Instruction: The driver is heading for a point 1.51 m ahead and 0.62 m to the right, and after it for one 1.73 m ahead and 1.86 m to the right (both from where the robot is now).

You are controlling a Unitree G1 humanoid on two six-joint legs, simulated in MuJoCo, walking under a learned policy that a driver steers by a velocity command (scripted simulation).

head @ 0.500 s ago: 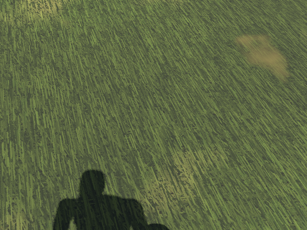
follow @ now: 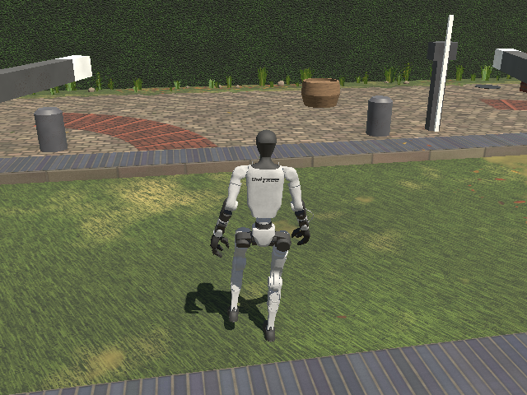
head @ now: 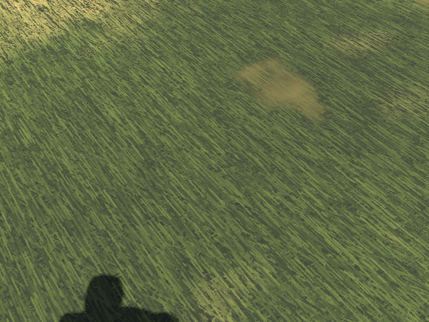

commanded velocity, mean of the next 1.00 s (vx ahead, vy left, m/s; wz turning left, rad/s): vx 0.50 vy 0.00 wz -0.59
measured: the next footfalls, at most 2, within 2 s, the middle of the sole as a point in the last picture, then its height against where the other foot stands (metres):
left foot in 0.28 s outside the picture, level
right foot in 0.80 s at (294, 309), level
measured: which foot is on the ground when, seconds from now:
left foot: up 0.00-0.26, down 0.28-0.82, up 0.84-1.00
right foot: down 0.00-0.30, up 0.32-0.78, down 0.80-1.00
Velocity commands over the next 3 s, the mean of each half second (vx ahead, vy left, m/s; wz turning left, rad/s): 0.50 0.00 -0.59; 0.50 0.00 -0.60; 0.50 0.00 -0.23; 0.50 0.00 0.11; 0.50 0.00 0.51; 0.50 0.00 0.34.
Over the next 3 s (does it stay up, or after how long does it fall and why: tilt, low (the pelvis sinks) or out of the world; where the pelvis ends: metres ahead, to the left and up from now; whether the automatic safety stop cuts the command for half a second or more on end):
stays up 1.42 -0.64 -0.02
